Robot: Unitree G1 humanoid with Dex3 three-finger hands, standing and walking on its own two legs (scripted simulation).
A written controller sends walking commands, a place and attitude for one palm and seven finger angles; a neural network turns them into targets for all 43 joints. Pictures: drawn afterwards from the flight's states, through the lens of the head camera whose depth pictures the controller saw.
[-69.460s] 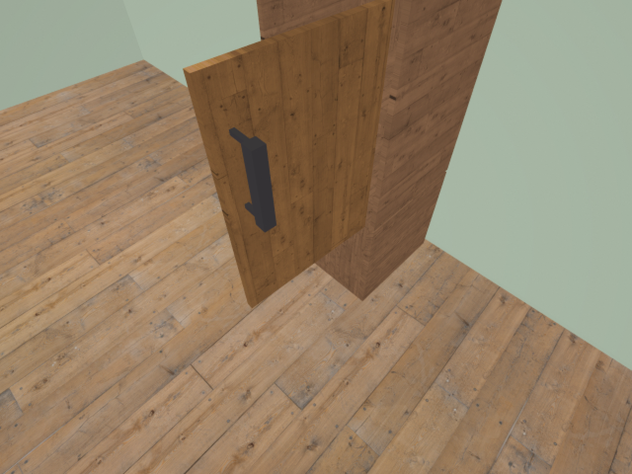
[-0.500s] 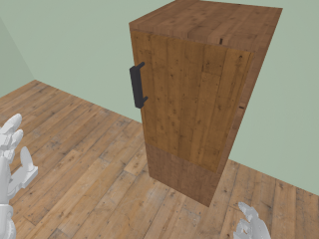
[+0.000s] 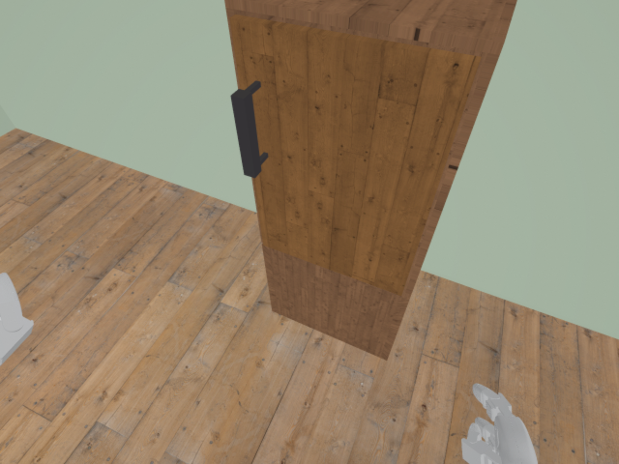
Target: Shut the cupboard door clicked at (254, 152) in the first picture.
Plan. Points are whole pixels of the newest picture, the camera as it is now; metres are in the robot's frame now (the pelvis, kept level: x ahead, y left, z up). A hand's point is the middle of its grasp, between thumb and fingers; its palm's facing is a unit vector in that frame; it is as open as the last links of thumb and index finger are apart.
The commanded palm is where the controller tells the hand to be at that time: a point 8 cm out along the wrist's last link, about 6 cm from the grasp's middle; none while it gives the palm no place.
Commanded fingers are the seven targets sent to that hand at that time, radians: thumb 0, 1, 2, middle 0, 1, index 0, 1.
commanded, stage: step back with the hand held close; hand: left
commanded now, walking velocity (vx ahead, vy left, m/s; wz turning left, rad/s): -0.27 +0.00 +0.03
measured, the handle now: (253, 130) +0.68 +0.14 +0.07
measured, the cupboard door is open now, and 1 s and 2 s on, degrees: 1 1 1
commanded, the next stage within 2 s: stop stepping back and stand still in 0.78 s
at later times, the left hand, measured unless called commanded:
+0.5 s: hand out of the picture +0.10 +0.26 +0.17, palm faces +0.52 -0.74 -0.43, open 7.4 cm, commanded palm +0.03 +0.29 +0.18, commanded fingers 0.00 0.90 0.90 -0.20 -0.30 -0.20 -0.30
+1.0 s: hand out of the picture -0.04 +0.27 +0.19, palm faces +0.56 -0.74 -0.37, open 7.4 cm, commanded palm -0.09 +0.30 +0.18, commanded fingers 0.00 0.90 0.90 -0.20 -0.30 -0.20 -0.30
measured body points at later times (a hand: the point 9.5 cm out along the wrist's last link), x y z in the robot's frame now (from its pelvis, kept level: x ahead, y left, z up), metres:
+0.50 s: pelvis -0.09 -0.02 -0.01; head -0.08 -0.01 +0.44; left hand +0.07 +0.29 +0.20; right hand +0.08 -0.26 -0.10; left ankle +0.01 +0.11 -0.72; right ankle +0.05 -0.15 -0.73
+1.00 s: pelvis -0.22 -0.01 +0.00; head -0.21 +0.02 +0.45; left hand -0.07 +0.31 +0.21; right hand +0.00 -0.20 -0.06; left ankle -0.09 +0.10 -0.73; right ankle -0.26 -0.14 -0.69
